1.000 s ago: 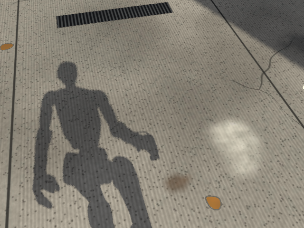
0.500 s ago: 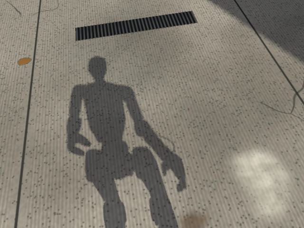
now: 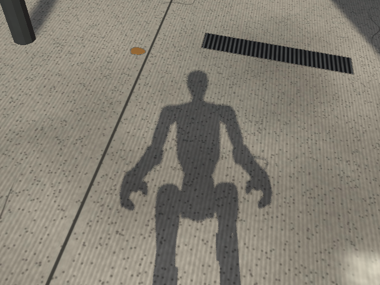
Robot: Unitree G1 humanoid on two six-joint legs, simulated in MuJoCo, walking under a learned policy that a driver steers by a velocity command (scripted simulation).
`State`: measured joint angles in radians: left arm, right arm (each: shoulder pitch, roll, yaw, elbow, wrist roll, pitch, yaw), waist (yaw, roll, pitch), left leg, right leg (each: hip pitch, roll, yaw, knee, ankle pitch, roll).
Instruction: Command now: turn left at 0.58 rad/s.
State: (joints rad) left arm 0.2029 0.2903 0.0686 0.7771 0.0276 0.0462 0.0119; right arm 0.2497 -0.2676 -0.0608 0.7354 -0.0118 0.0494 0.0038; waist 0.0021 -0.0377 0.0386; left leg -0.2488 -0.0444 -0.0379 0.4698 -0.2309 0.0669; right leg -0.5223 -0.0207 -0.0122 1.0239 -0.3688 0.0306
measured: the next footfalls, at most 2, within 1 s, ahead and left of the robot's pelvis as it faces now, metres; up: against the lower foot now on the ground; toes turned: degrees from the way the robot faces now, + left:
right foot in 0.30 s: +0.04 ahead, -0.12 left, +0.00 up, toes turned +7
left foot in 0.66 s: +0.04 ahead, +0.09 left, +0.00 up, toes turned +7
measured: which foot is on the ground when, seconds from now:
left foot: down 0.00-0.30, up 0.32-0.64, down 0.66-1.00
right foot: up 0.00-0.28, down 0.30-0.66, up 0.68-1.00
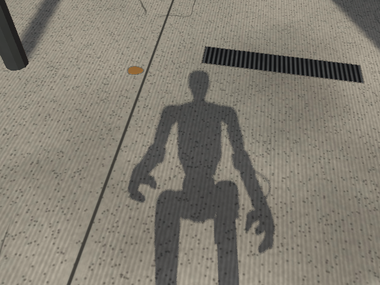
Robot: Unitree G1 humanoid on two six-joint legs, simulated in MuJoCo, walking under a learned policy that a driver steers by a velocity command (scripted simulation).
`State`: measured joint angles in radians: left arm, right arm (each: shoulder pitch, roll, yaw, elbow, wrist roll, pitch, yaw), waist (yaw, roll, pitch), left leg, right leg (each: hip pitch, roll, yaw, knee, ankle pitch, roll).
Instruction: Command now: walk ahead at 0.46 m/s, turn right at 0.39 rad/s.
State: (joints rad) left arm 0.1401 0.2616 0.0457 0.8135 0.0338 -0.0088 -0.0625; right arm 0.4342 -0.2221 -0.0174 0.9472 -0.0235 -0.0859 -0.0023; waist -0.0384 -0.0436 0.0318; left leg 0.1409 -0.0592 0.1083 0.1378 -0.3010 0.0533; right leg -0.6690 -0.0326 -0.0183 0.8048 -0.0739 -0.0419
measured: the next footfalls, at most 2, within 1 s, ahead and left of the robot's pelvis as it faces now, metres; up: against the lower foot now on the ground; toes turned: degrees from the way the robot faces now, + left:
right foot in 0.14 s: +0.25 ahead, -0.09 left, +0.00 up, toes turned -8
left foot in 0.68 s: +0.60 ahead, -0.01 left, +0.00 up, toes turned -18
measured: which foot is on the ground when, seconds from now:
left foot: down 0.00-0.12, up 0.14-0.66, down 0.68-1.00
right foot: up 0.00-0.12, down 0.14-0.70, up 0.72-1.00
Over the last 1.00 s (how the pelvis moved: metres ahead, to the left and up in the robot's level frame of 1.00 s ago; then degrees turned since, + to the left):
0.15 0.02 -0.01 1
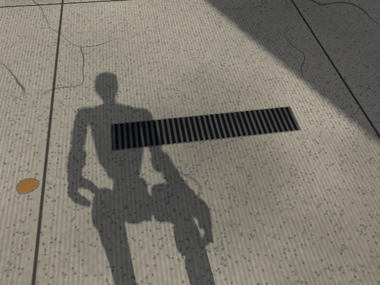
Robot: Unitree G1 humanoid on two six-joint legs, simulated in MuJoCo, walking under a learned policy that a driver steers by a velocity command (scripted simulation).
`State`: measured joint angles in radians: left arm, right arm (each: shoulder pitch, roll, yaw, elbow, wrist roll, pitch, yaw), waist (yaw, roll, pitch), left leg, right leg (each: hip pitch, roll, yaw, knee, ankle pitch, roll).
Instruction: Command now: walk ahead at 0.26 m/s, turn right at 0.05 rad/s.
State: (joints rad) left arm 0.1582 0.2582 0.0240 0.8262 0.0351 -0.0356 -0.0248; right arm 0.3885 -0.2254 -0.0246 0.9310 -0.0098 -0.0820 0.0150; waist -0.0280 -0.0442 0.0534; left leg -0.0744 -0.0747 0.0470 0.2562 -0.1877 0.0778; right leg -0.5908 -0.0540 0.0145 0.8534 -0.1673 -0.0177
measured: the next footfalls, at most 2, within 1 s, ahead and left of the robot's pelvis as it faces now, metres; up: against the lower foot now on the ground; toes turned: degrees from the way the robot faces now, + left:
right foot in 0.16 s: +0.22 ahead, -0.10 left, +0.00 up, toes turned -1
left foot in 0.50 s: +0.14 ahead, +0.10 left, +0.00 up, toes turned +2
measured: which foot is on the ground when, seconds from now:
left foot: down 0.00-0.18, up 0.20-0.48, down 0.50-0.82, up 0.84-1.00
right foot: up 0.00-0.14, down 0.16-0.56, up 0.58-0.80, down 0.82-1.00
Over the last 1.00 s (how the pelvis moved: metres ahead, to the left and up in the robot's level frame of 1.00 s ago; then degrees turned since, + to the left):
0.57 -0.08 0.01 -19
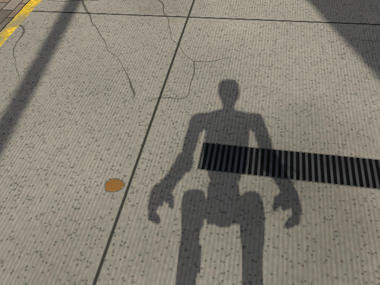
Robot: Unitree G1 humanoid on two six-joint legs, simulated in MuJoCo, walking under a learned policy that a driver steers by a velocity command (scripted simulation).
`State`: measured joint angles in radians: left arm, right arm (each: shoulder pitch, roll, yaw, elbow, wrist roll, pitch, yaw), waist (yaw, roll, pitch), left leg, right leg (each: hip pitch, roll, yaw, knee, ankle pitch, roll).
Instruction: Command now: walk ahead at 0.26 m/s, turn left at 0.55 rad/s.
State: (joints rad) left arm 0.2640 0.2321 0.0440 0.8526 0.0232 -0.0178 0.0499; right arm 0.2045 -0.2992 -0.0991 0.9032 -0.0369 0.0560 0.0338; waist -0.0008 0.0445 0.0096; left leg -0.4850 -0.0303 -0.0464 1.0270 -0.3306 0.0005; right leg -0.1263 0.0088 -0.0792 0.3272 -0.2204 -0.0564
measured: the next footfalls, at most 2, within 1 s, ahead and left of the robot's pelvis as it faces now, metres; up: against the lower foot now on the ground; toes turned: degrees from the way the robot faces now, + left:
left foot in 0.34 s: +0.18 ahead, +0.16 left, +0.00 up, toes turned +10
right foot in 0.86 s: +0.49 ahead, +0.01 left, +0.00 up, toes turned -13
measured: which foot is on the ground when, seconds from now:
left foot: up 0.00-0.32, down 0.34-0.84, up 0.86-1.00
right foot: down 0.00-0.34, up 0.36-0.84, down 0.86-1.00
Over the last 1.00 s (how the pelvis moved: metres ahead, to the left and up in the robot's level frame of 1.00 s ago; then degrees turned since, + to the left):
0.11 -0.05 0.00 18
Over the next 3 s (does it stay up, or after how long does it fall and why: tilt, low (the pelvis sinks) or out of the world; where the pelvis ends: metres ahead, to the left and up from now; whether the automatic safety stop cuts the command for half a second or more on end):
stays up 1.35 -0.11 -0.02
